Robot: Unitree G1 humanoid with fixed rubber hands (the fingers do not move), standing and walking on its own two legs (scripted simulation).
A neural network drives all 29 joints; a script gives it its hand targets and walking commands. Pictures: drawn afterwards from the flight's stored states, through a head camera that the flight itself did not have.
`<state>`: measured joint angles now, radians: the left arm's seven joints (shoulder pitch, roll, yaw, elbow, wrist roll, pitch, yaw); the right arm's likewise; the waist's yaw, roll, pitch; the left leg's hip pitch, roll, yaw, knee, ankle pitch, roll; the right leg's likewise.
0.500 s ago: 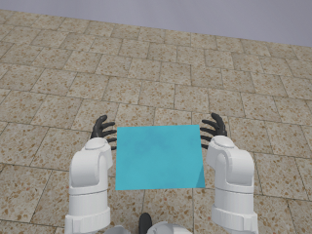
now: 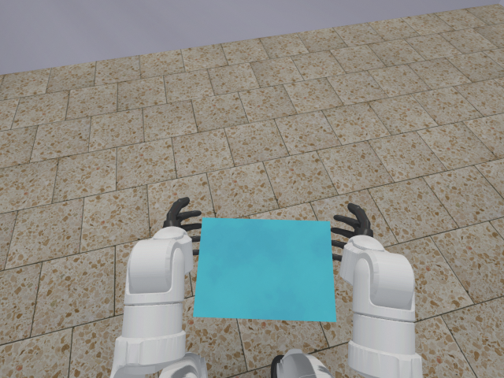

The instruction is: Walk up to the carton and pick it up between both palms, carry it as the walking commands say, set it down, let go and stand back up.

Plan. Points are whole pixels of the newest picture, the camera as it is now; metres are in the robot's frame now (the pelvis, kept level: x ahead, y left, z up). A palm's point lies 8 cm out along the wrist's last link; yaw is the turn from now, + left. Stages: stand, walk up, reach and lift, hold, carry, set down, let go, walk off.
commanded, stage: carry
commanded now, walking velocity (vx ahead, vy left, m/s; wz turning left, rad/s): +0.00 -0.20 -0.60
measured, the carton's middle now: (263, 272) +0.30 -0.02 -0.07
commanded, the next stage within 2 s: none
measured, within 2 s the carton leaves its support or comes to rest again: neither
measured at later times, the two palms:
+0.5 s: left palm (355, 242) +0.27 -0.13 +0.12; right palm out of the picture +0.19 -0.40 +0.11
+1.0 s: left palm out of the picture +0.15 -0.38 +0.10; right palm out of the picture +0.01 -0.62 +0.12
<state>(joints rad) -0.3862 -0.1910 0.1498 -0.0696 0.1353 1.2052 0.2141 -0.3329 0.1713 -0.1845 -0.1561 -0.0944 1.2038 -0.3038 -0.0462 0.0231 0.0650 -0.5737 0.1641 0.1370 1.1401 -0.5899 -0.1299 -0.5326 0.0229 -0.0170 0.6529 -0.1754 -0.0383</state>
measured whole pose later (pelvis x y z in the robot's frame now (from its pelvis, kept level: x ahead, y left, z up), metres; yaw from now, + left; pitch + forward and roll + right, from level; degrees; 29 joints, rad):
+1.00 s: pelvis -0.17 -0.35 +0.03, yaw -34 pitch +2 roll -4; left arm -0.29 -0.16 0.08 -0.25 0.08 1.21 0.30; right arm -0.36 0.18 -0.18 -0.18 -0.14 1.18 -0.19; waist 0.02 -0.01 0.01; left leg -0.31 0.20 0.13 0.55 -0.27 -0.04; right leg -0.62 0.13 -0.03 1.12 -0.34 0.06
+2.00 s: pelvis -0.52 -0.60 +0.00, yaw -68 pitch +2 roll +0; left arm -0.37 -0.19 0.10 -0.01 0.10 1.22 0.26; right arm -0.32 0.17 -0.21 -0.13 -0.15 1.21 -0.26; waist -0.01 0.07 -0.02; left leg -0.46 0.26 0.10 1.01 -0.66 -0.13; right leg -0.51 -0.02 -0.02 0.68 -0.21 0.01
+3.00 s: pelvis -0.89 -0.53 +0.00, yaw -102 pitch +2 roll +0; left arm -0.35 -0.18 0.16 -0.22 0.16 1.19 0.22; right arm -0.39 0.19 -0.16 -0.14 -0.12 1.19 -0.22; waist 0.03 -0.14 0.04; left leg -0.39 0.05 0.14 0.66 -0.31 0.02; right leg -0.50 0.17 -0.03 0.52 -0.12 -0.05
